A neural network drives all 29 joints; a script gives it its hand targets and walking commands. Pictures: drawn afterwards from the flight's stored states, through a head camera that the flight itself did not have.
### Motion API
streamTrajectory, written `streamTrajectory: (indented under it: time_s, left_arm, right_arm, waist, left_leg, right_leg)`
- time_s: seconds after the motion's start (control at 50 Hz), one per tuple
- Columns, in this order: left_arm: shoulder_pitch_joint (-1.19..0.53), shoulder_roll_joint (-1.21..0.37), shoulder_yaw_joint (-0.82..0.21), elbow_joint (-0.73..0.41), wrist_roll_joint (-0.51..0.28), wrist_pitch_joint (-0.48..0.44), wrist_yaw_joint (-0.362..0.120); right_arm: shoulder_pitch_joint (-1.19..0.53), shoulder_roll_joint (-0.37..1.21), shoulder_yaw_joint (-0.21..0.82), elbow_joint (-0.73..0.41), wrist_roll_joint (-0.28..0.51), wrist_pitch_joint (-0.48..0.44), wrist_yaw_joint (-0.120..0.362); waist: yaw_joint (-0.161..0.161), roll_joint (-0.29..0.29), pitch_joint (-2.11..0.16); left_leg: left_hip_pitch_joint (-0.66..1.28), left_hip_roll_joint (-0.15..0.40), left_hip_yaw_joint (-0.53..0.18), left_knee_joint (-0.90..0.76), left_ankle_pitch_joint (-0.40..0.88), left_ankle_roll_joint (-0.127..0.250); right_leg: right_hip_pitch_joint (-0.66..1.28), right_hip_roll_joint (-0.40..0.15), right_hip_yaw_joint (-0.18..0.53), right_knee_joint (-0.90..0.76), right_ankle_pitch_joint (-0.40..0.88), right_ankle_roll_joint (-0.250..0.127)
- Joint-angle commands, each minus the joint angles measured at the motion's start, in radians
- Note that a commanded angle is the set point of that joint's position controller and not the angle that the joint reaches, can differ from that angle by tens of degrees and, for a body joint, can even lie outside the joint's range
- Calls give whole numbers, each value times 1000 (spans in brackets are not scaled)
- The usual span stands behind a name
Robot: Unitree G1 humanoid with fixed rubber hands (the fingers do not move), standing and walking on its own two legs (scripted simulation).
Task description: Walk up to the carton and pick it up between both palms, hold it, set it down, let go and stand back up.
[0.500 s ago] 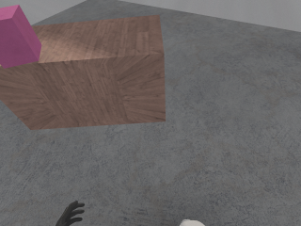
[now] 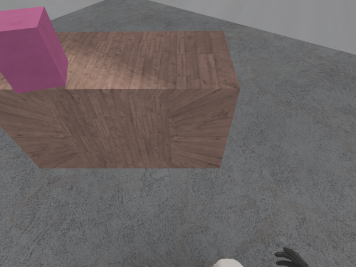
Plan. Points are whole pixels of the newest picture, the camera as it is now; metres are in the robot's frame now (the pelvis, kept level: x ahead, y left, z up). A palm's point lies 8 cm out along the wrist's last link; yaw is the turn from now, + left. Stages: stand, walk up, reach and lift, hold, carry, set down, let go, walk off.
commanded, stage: walk up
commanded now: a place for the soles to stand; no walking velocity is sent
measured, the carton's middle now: (30, 50) +0.95 +0.62 +0.02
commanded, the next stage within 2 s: none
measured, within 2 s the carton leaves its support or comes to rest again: neither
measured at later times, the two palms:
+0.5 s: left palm (7, 249) +0.21 +0.43 -0.09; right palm (226, 206) +0.29 -0.11 -0.10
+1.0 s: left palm out of the picture +0.39 +0.56 -0.08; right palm (172, 174) +0.41 +0.03 -0.11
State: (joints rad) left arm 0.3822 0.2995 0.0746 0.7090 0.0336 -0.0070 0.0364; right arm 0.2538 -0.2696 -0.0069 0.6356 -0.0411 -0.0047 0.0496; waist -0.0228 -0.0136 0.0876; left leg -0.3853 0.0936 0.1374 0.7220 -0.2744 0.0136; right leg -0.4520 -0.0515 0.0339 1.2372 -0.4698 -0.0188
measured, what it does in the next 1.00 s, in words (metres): walks ahead: right foot, then left foot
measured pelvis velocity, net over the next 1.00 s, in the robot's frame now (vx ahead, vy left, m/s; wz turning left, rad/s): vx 0.31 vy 0.29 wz -0.01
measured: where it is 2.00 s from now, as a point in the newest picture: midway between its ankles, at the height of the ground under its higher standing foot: (70, 226)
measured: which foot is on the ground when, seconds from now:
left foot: down 0.00-0.16, up 0.18-0.50, down 0.52-0.80, up 0.82-1.00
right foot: up 0.00-0.14, down 0.16-0.50, up 0.52-0.78, down 0.80-1.00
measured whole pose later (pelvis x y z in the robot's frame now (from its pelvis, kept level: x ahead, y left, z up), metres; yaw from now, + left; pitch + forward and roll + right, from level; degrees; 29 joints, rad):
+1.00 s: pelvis +0.31 +0.29 +0.00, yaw +0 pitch -3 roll -2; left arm 0.36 0.24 0.04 0.66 0.07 -0.05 0.08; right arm 0.26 -0.30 -0.03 0.66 -0.06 0.11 0.08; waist -0.01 0.08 0.11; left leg -0.52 0.12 0.00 1.05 -0.42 -0.05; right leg -0.30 -0.09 -0.06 0.66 -0.31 -0.01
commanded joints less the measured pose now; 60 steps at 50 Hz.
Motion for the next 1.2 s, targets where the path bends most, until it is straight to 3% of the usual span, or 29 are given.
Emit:
streamTrajectory:
  time_s: [0.0, 0.06, 0.12, 0.14, 0.16, 0.18, 0.2, 0.24, 0.32, 0.44, 0.48, 0.5, 0.52, 0.54, 0.62, 0.68, 0.72, 0.76, 0.78, 0.8, 0.82, 0.94, 1.04, 1.06, 1.08, 1.1, 1.12, 1.14, 1.18]
  left_arm:
    - [44, 44, 22, -97, -1, -32, -4]
    - [22, 16, 12, -118, -14, -49, -4]
    - [106, 43, 35, -109, 0, -56, 5]
    - [163, 71, 46, -106, 12, -55, 15]
    - [218, 173, 70, -116, 41, -58, 33]
    - [222, 230, 79, -116, 46, -42, 54]
    - [164, 210, 74, -111, 37, -36, 70]
    - [44, 155, 42, -106, 35, -54, 70]
    - [-28, 145, 32, -88, 34, -83, 43]
    - [-6, 205, 55, -78, 31, -59, 31]
    - [-24, 147, 30, -88, 32, -37, 28]
    - [24, 61, 0, -100, 31, -29, 22]
    - [5, 15, -11, -167, 1, -24, 19]
    - [-51, 69, 0, -174, -13, -17, 31]
    - [43, 68, 21, -108, -15, -26, 28]
    - [38, 24, 9, -117, -14, -33, 28]
    - [50, 16, 5, -120, -12, -44, 27]
    - [131, 51, 26, -107, 6, -50, 34]
    - [184, 105, 44, -110, 27, -50, 43]
    - [223, 183, 57, -122, 49, -50, 60]
    - [183, 216, 67, -114, 46, -33, 79]
    - [-15, 148, 34, -114, 37, -64, 55]
    - [-44, 188, 52, -112, 32, -45, 38]
    - [-81, 178, 49, -117, 31, -33, 35]
    - [-34, 119, 25, -114, 30, -20, 32]
    - [-46, 23, -8, -174, 7, -13, 28]
    - [-84, 48, 2, -187, -12, -6, 47]
    - [-87, 76, 12, -185, -24, -5, 51]
    - [-4, 85, 26, -140, -31, -12, 50]
  right_arm:
    - [87, -167, -57, -40, -7, -9, -17]
    - [49, -173, -44, -40, -9, 4, -9]
    - [16, -176, -39, -31, 5, 27, 7]
    - [0, -163, -30, -45, -4, 30, 9]
    - [17, -85, -6, -79, -7, 32, 14]
    - [6, -118, -23, -98, -19, 57, 14]
    - [-32, -169, -45, -102, -22, 78, 15]
    - [7, -152, -48, -81, -19, 83, 17]
    - [72, -103, -54, -56, -18, 63, 45]
    - [23, -68, -64, -78, -8, 30, 62]
    - [186, -115, -91, -32, -7, 13, 47]
    - [302, -180, -107, -8, -10, 4, 33]
    - [281, -299, -128, -51, -11, -2, 18]
    - [216, -304, -123, -49, 11, 8, 0]
    - [48, -179, -68, -61, -9, 24, -22]
    - [27, -154, -45, -59, -11, 28, -12]
    - [-8, -167, -35, -59, -3, 41, -5]
    - [-45, -166, -30, -65, -1, 54, 5]
    - [-40, -125, -16, -80, -8, 55, 10]
    - [-22, -69, 2, -110, -16, 58, 11]
    - [-37, -131, -25, -109, -25, 85, 6]
    - [-8, -108, -50, -86, -17, 87, 26]
    - [14, -70, -62, -89, -9, 55, 49]
    - [102, -91, -77, -71, -4, 46, 47]
    - [204, -137, -98, -36, -9, 34, 39]
    - [228, -274, -126, -62, -20, 20, 26]
    - [181, -288, -119, -61, 0, 24, 11]
    - [121, -266, -105, -60, 8, 30, -6]
    - [19, -214, -78, -72, -4, 42, -22]
  waist:
    - [-37, 165, -49]
    - [-28, 176, -59]
    - [37, 80, -88]
    - [80, 50, -72]
    - [131, -137, -105]
    - [133, -126, -54]
    - [114, -45, 39]
    - [53, -19, 69]
    - [14, -123, 7]
    - [15, -152, -29]
    - [-81, 8, -58]
    - [-131, 206, -121]
    - [-146, 392, -145]
    - [-148, 255, -148]
    - [-48, 164, -60]
    - [-42, 192, -65]
    - [-14, 166, -89]
    - [46, 119, -79]
    - [84, 23, -93]
    - [114, -130, -97]
    - [100, -35, -48]
    - [25, -122, -9]
    - [-6, -149, -64]
    - [-66, -92, -87]
    - [-103, 65, -122]
    - [-158, 410, -92]
    - [-158, 322, -108]
    - [-133, 204, -72]
    - [-62, 176, -39]
  left_leg:
    - [142, 228, -281, -387, -4, 233]
    - [109, 193, -173, -318, 123, 233]
    - [-135, 140, -121, -260, -258, 143]
    - [-261, 116, -99, -169, -362, 93]
    - [-394, 27, -14, 155, -368, 13]
    - [-459, -16, -92, 402, -378, -16]
    - [-472, 23, -176, 513, -300, -22]
    - [-447, 50, -216, 518, -158, -55]
    - [-258, 73, -178, 344, -52, -73]
    - [57, 15, -21, 4, 11, -9]
    - [317, -56, 32, -100, 45, 24]
    - [460, 17, -103, -181, 0, 69]
    - [445, 274, -589, -403, -173, 215]
    - [359, 318, -647, -467, -212, 290]
    - [181, 212, -286, -329, 81, 253]
    - [124, 201, -216, -299, 265, 255]
    - [55, 161, -149, -244, 215, 213]
    - [-169, 129, -137, -186, -56, 127]
    - [-307, 92, -99, -56, -177, 64]
    - [-376, -1, -58, 243, -308, -6]
    - [-387, 2, -151, 407, -332, -21]
    - [-240, 53, -176, 351, -150, -75]
    - [83, -1, -19, 24, -45, -13]
    - [247, -34, 20, -43, 19, 1]
    - [385, -62, 1, -108, -3, 27]
    - [383, 209, -467, -391, -193, 152]
    - [300, 308, -638, -461, -172, 243]
    - [249, 298, -551, -421, -137, 284]
    - [182, 231, -364, -336, -48, 268]
  right_leg:
    - [-95, -21, -22, -156, -18, 14]
    - [32, 7, -90, -451, 48, 7]
    - [384, 61, -127, -636, 259, -26]
    - [504, -6, -4, -678, 184, -58]
    - [586, -274, 403, -857, -174, -155]
    - [473, -458, 730, -1018, -406, -279]
    - [348, -470, 715, -1024, -428, -322]
    - [274, -363, 454, -981, -206, -263]
    - [201, -256, 133, -933, 99, -211]
    - [108, -218, -7, -836, 109, -166]
    - [-16, -158, -80, -607, 90, -109]
    - [-96, -72, -148, -308, 73, -52]
    - [-290, 85, -114, -46, -241, 5]
    - [-275, 53, 28, 98, -202, -4]
    - [-145, -17, 3, -77, -36, 13]
    - [-6, 17, -86, -318, -12, 20]
    - [145, 33, -120, -524, 176, 6]
    - [402, 32, -88, -662, 285, -27]
    - [525, -98, 124, -715, 141, -82]
    - [521, -380, 552, -913, -84, -195]
    - [372, -477, 683, -987, -217, -300]
    - [210, -255, 170, -876, 177, -221]
    - [62, -195, 25, -769, 84, -164]
    - [-42, -168, -31, -678, 13, -127]
    - [-117, -108, -85, -493, -37, -85]
    - [-320, 50, -147, -142, -201, -2]
    - [-302, 74, 9, 1, -262, -1]
    - [-286, 53, 56, 74, -184, -3]
    - [-222, 14, 42, 4, -70, 7]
